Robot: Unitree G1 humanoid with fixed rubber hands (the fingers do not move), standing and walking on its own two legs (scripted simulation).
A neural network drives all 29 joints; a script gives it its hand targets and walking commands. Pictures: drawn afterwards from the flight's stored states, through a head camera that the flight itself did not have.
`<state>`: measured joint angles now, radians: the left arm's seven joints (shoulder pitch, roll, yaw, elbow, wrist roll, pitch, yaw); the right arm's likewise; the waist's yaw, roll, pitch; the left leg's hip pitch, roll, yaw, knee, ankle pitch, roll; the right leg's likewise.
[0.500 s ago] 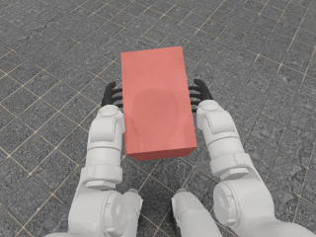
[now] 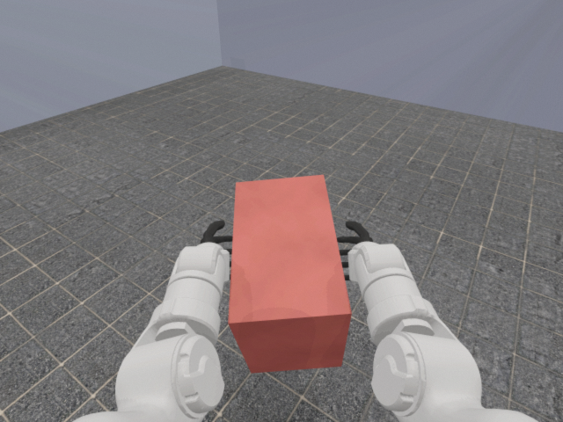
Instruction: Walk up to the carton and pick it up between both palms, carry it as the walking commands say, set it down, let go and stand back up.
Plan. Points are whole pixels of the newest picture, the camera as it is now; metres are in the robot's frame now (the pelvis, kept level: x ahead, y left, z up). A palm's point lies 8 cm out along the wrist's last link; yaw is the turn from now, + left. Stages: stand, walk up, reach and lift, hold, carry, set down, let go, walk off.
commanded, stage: reach and lift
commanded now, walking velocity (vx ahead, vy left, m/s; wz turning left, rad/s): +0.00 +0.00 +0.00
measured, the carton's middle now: (287, 273) +0.38 +0.00 +0.03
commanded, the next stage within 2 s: hold in 0.96 s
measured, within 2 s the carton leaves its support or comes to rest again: neither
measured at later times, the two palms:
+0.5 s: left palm (214, 272) +0.35 +0.12 +0.06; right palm (359, 280) +0.34 -0.12 +0.05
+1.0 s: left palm (214, 274) +0.33 +0.11 +0.07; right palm (363, 277) +0.34 -0.13 +0.06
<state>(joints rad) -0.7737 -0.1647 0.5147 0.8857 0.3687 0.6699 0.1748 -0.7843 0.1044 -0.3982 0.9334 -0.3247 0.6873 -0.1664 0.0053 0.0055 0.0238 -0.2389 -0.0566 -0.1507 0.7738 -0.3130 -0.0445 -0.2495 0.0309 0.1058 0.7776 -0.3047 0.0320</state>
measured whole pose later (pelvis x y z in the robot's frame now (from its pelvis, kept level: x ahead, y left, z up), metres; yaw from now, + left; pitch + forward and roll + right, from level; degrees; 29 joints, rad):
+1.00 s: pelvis +0.02 +0.00 +0.01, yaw -2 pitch -7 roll +1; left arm -0.51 -0.21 0.33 0.63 0.27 0.72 0.24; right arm -0.54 0.12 -0.18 0.72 -0.20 0.74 -0.19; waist 0.02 0.00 -0.04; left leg -0.25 -0.04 -0.13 0.67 -0.29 -0.04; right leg -0.27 0.04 0.14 0.68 -0.28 0.03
